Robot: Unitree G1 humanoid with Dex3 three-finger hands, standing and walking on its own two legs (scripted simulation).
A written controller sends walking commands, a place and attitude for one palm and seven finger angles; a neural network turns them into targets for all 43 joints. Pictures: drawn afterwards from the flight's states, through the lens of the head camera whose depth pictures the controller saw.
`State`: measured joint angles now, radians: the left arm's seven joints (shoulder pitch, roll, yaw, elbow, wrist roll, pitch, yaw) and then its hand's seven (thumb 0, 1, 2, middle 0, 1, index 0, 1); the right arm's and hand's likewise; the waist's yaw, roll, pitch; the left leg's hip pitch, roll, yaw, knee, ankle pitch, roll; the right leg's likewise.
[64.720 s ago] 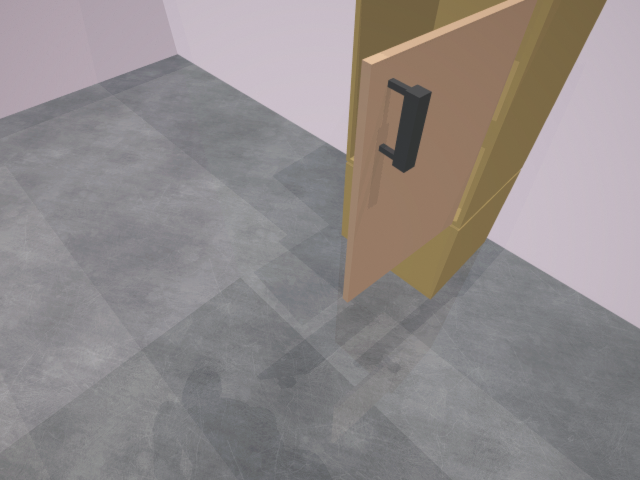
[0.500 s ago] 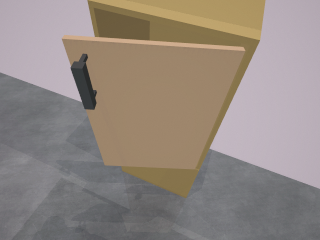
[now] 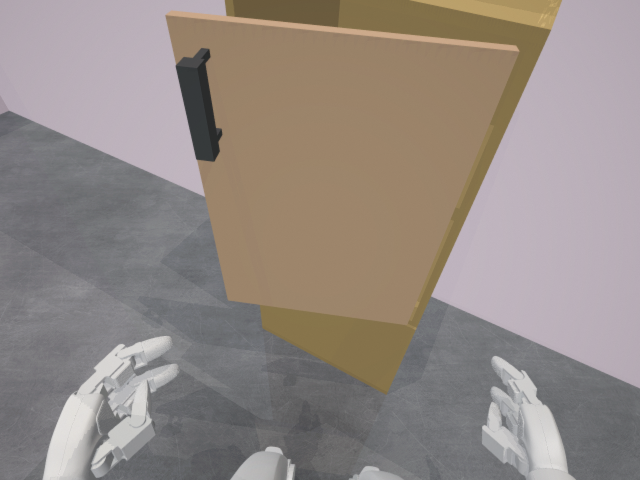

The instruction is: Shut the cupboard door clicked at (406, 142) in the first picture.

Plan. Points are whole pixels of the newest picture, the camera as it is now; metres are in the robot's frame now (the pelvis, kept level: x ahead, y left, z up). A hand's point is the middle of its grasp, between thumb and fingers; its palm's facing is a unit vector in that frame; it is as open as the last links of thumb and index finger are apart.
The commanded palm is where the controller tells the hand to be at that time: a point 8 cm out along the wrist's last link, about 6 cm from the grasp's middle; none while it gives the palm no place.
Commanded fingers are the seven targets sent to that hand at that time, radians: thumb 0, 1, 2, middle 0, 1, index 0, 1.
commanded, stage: raise the hand and make a fist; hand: left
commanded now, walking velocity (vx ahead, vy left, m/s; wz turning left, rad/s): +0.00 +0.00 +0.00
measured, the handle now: (205, 105) +0.50 +0.21 +0.22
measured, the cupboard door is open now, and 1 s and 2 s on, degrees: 21 21 21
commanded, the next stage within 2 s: bring the fist close to the handle in 1.44 s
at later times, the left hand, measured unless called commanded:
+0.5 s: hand (140, 294) +0.26 +0.22 +0.15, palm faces +0.03 -1.00 -0.08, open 3.6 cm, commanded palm +0.22 +0.27 +0.15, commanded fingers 0.00 0.90 0.90 -1.10 -1.28 -1.10 -1.28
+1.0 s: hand (125, 215) +0.31 +0.23 +0.20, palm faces -0.01 -0.99 -0.12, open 3.1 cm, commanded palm +0.28 +0.28 +0.22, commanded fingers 0.00 0.90 0.90 -1.30 -1.50 -1.30 -1.50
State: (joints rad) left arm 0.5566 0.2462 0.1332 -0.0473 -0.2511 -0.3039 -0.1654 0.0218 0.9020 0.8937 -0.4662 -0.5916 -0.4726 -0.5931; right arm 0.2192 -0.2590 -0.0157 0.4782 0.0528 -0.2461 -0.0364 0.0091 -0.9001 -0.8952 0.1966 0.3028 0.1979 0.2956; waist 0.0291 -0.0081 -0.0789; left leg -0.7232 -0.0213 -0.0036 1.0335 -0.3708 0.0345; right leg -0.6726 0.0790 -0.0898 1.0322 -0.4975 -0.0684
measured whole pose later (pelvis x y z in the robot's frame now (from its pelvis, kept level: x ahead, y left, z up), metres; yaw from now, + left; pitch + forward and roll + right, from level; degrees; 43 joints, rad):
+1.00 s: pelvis +0.09 +0.04 +0.06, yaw +2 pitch +1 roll -1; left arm 0.27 0.35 0.22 -0.37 -0.31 0.15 -0.27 0.02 0.90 0.89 -1.28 -1.48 -1.29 -1.48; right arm 0.19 -0.24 0.08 0.56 0.06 -0.20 -0.06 0.01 -0.90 -0.90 0.20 0.30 0.20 0.30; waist 0.07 0.05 -0.05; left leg -0.32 -0.08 0.00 0.62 -0.32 0.08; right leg -0.25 0.03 -0.06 0.58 -0.35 -0.03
